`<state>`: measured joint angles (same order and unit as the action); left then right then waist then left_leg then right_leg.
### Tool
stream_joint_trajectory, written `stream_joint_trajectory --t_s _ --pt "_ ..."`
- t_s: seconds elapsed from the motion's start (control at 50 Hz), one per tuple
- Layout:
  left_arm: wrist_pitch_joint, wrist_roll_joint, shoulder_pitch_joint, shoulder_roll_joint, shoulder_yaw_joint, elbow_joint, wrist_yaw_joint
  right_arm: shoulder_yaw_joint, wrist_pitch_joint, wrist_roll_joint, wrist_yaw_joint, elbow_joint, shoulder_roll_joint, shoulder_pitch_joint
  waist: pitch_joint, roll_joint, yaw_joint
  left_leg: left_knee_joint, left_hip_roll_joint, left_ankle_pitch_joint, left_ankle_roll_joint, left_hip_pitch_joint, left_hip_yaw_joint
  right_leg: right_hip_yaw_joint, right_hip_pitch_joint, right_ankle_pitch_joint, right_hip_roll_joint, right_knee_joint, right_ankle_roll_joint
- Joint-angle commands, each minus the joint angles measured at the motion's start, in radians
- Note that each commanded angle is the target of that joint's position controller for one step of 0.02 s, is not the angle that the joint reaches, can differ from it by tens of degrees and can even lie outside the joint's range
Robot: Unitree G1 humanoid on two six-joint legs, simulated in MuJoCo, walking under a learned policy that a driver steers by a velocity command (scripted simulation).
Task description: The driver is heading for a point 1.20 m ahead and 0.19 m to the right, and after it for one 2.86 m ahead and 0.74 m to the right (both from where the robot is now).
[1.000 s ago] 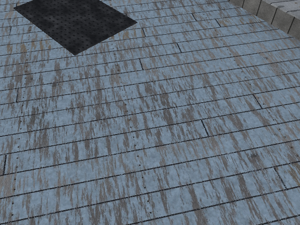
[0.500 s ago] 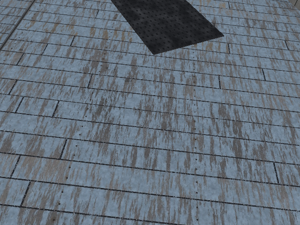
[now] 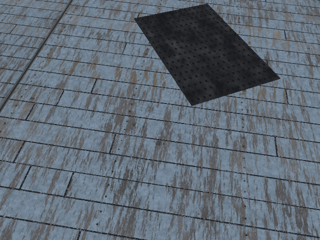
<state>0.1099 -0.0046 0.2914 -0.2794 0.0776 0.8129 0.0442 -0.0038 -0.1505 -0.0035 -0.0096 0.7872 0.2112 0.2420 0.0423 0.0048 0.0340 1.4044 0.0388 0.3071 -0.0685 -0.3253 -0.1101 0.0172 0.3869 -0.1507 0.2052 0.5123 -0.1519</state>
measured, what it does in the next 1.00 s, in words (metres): walks ahead, turning right: left foot, then right foot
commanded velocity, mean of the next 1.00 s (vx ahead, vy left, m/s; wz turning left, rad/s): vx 1.00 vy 0.00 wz -0.30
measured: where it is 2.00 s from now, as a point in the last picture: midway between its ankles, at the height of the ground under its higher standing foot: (204, 75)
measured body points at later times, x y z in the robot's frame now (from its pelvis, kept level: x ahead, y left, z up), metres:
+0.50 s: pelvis +0.42 +0.03 +0.02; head +0.42 +0.02 +0.47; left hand +0.69 +0.21 -0.06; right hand +0.35 -0.27 -0.09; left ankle +0.46 +0.16 -0.72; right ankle +0.36 -0.07 -0.60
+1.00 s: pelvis +0.77 -0.19 +0.02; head +0.77 -0.19 +0.47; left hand +0.88 +0.08 -0.10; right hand +0.82 -0.50 -0.08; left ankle +0.85 -0.07 -0.61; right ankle +0.69 -0.30 -0.72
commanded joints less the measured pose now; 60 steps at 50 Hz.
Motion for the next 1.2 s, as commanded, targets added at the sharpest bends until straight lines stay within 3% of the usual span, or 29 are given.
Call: stream_joint_trajectory --t_s 0.02,0.06,0.14,0.24,0.28,0.3,0.32,0.34,0.36,0.4,0.42,0.46,0.5,0.56,0.62,0.68,0.72,0.76,0.78,0.8,0.82,0.84,0.86,0.88,0.9,0.94,0.98,1.12,1.2 --pt "0.015 0.000 0.024 -0.055 -0.001 -0.070 -0.002 -0.021 -0.038 -0.017 -0.004 -0.144 0.088 -0.020 -0.052 0.079 -0.090 -0.074 -0.077 -0.004 -0.009 -0.352 -0.067 -0.605 -0.251 -0.187 -0.273 -0.331 -0.203" --pt "0.011 -0.019 0.001 -0.056 -0.003 -0.081 -0.017 -0.024 -0.024 -0.014 0.010 -0.158 0.105 -0.026 0.017 0.062 -0.114 -0.206 -0.115 0.002 0.034 -0.332 -0.041 -0.568 -0.082 -0.178 -0.260 -0.358 -0.204" --pt "0.005 -0.037 0.063 -0.073 0.000 -0.082 -0.044 -0.002 -0.025 -0.039 0.023 -0.270 0.051 -0.287 0.078 -0.016 -0.014 -0.669 -0.057 -0.367 0.091 -0.065 0.065 -0.397 0.202 -0.002 -0.144 -0.344 -0.123" --pt "-0.012 -0.060 0.143 -0.065 0.007 -0.060 -0.046 -0.055 -0.018 0.035 0.033 -0.320 0.134 -0.346 0.005 -0.101 0.032 -0.934 0.006 -0.369 0.122 0.039 -0.003 -0.525 -0.066 -0.041 -0.179 -0.184 -0.055" --pt "-0.026 -0.049 0.116 -0.074 0.013 -0.068 -0.047 -0.093 -0.032 0.045 0.034 -0.299 0.195 -0.203 -0.094 -0.111 -0.066 -0.973 -0.008 -0.276 0.074 0.174 -0.001 -0.508 -0.178 0.229 -0.182 0.058 -0.009" --pt "-0.032 -0.021 0.070 -0.054 0.004 -0.099 -0.041 -0.109 -0.030 0.047 0.039 -0.264 0.225 0.027 -0.263 -0.103 -0.178 -0.891 -0.113 -0.197 0.019 0.452 -0.054 -0.451 -0.089 0.255 -0.169 0.314 0.022" --pt "-0.034 -0.002 0.127 0.053 -0.025 -0.130 -0.039 -0.118 -0.015 0.030 0.044 -0.235 0.281 0.227 -0.441 0.098 -0.186 -0.899 -0.332 0.089 -0.075 0.793 -0.365 -0.327 0.154 -0.168 -0.084 0.649 0.052" --pt "-0.021 -0.076 0.232 0.052 -0.053 -0.180 -0.039 -0.122 -0.014 0.006 0.019 -0.200 0.317 0.229 -0.503 0.549 -0.112 -1.082 -0.524 0.480 -0.198 0.897 -0.905 -0.241 0.444 -0.407 -0.117 0.891 0.066" --pt "-0.035 -0.087 0.169 -0.028 -0.040 -0.148 -0.053 -0.103 -0.001 -0.001 0.021 -0.233 0.186 0.153 -0.320 0.360 -0.144 -1.113 -0.460 0.619 -0.156 0.776 -0.824 -0.213 0.553 -0.299 -0.211 0.986 0.072" --pt "-0.041 -0.015 -0.034 -0.055 -0.032 -0.180 -0.045 -0.097 0.024 -0.006 0.024 -0.194 0.164 0.142 -0.104 0.028 -0.165 -1.097 -0.368 0.117 -0.084 0.493 -0.427 -0.143 0.506 -0.191 -0.270 0.940 0.076" --pt "-0.043 -0.014 -0.065 -0.037 -0.026 -0.209 -0.039 -0.091 0.026 -0.017 0.021 -0.171 0.156 0.108 -0.059 -0.005 -0.120 -1.136 -0.332 0.072 -0.091 0.401 -0.366 -0.136 0.495 -0.150 -0.296 0.909 0.072" --pt "-0.066 -0.046 -0.060 -0.007 -0.029 -0.234 -0.026 -0.079 0.019 -0.007 0.009 -0.136 0.110 0.044 -0.014 0.064 -0.063 -1.183 -0.308 0.001 -0.084 0.264 -0.237 -0.140 0.451 -0.156 -0.356 0.879 0.074" --pt "-0.076 -0.036 -0.081 0.012 -0.038 -0.247 -0.021 -0.074 0.013 0.013 -0.004 -0.096 0.094 0.056 0.010 0.035 -0.049 -1.201 -0.270 -0.114 -0.081 0.207 -0.118 -0.136 0.454 -0.118 -0.362 0.847 0.078" --pt "-0.060 -0.025 -0.131 0.014 -0.050 -0.266 -0.020 -0.078 0.004 0.003 -0.008 -0.043 0.145 0.096 0.080 0.007 -0.018 -1.257 -0.271 -0.178 -0.131 0.148 -0.077 -0.197 0.486 0.037 -0.316 0.666 0.090" --pt "-0.029 0.005 -0.276 -0.016 -0.057 -0.299 0.002 -0.078 0.010 0.029 -0.004 -0.023 0.191 0.140 0.102 -0.034 -0.050 -1.329 -0.246 -0.217 -0.125 0.128 -0.016 -0.058 0.373 0.223 -0.323 0.381 0.091" --pt "0.004 -0.015 -0.400 -0.033 -0.056 -0.339 0.026 -0.078 0.025 0.041 0.003 0.007 0.237 0.223 0.134 0.003 -0.093 -1.331 -0.274 -0.332 -0.117 0.204 0.009 -0.023 0.250 0.210 -0.277 0.174 0.102" --pt "0.016 -0.021 -0.366 -0.087 -0.030 -0.343 0.023 -0.070 0.043 0.031 0.007 0.026 0.255 0.255 0.066 0.074 -0.054 -1.214 -0.290 -0.654 -0.085 0.306 0.013 -0.001 0.112 0.119 -0.214 0.088 0.088" --pt "0.009 -0.028 -0.076 -0.173 0.020 -0.295 -0.003 -0.066 0.056 0.012 0.011 0.045 0.289 0.248 -0.133 0.176 0.138 -0.832 -0.247 -0.966 -0.042 0.220 0.061 0.032 -0.315 0.035 -0.166 0.094 0.049" --pt "-0.006 -0.014 0.163 -0.238 0.043 -0.249 -0.028 -0.046 0.048 -0.012 0.014 0.012 0.237 0.229 -0.299 0.128 0.240 -0.476 -0.199 -0.690 -0.002 -0.067 0.060 -0.161 -0.703 -0.047 -0.356 0.171 0.019" --pt "-0.001 0.025 0.213 -0.329 0.054 -0.221 -0.024 0.004 0.023 0.021 0.008 -0.020 0.031 0.402 -0.558 -0.239 0.102 -0.103 -0.049 0.145 0.021 -0.343 -0.013 -0.717 -0.973 -0.522 -0.631 -0.010 -0.104" --pt "-0.001 0.021 0.251 -0.234 0.036 -0.203 -0.020 -0.019 0.010 0.077 0.012 -0.022 0.121 0.319 -0.543 -0.249 0.143 0.043 -0.067 0.131 0.009 -0.431 -0.086 -0.908 -0.895 -0.680 -0.631 -0.217 -0.092" --pt "0.002 0.003 0.193 -0.173 0.019 -0.177 -0.022 -0.037 0.017 0.099 0.023 -0.063 0.157 0.176 -0.305 -0.201 0.139 0.090 -0.103 0.068 0.016 -0.556 -0.039 -0.739 -0.764 -0.576 -0.607 -0.227 -0.054" --pt "0.002 0.000 0.139 -0.131 0.008 -0.156 -0.022 -0.033 0.025 0.079 0.029 -0.079 0.142 0.112 -0.192 -0.110 0.108 0.065 -0.151 0.008 0.017 -0.558 -0.014 -0.578 -0.611 -0.388 -0.591 -0.217 -0.042" --pt "0.004 0.016 0.090 -0.096 0.001 -0.142 -0.019 -0.038 0.036 0.049 0.028 -0.083 0.128 0.084 -0.124 -0.066 0.061 0.019 -0.182 -0.034 0.016 -0.500 -0.002 -0.456 -0.458 -0.256 -0.553 -0.231 -0.031" --pt "0.009 0.033 0.039 -0.052 -0.006 -0.127 -0.019 -0.039 0.060 0.051 0.018 -0.083 0.100 0.122 -0.103 -0.114 -0.001 0.004 -0.212 -0.060 0.016 -0.430 -0.016 -0.382 -0.343 -0.219 -0.537 -0.260 -0.033" --pt "0.014 0.015 -0.054 -0.012 -0.008 -0.106 -0.017 -0.039 0.110 0.066 0.006 -0.092 0.054 0.130 -0.020 -0.132 -0.062 -0.035 -0.246 -0.018 0.018 -0.395 -0.022 -0.219 -0.208 -0.138 -0.533 -0.330 -0.016" --pt "0.018 0.010 -0.093 -0.015 -0.002 -0.089 -0.022 -0.043 0.138 0.046 0.006 -0.106 0.057 0.083 0.050 -0.080 -0.076 -0.068 -0.246 -0.072 0.022 -0.435 -0.008 -0.057 -0.163 -0.020 -0.493 -0.368 0.017" --pt "0.016 0.008 -0.074 -0.177 0.031 -0.072 -0.054 -0.041 0.123 0.031 -0.053 -0.184 0.103 -0.107 0.128 0.020 -0.063 -0.509 -0.205 -0.433 -0.019 -0.367 0.148 0.254 -0.270 0.172 -0.455 -0.410 0.062" --pt "-0.035 -0.013 -0.058 -0.286 0.056 -0.091 -0.055 -0.100 0.130 0.060 -0.055 -0.162 0.236 0.046 -0.033 -0.087 -0.163 -0.531 -0.008 -0.213 -0.095 -0.074 0.324 0.291 -0.469 1.161 -0.467 -0.011 0.078"
Keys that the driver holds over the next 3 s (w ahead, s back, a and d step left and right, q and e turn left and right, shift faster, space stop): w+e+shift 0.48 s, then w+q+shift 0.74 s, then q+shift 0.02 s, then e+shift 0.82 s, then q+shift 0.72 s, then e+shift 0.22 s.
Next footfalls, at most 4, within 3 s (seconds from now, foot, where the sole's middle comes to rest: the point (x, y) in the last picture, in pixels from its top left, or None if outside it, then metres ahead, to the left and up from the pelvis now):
0.30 left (130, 231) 0.50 0.14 -0.75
0.78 right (237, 185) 0.73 -0.32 -0.76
1.24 left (200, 107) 1.19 -0.17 -0.76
1.72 right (224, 76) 1.45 -0.33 -0.75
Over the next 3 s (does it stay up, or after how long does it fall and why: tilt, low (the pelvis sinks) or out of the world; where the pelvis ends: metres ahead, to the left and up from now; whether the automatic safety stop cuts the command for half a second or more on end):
stays up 1.43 -0.22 0.02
